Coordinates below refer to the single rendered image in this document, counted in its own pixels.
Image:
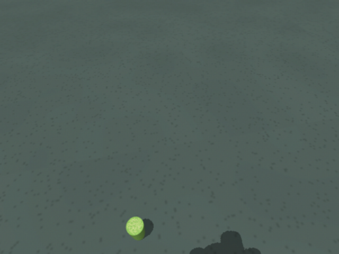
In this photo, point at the cup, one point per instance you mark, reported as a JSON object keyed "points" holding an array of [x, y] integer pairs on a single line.
{"points": [[135, 228]]}

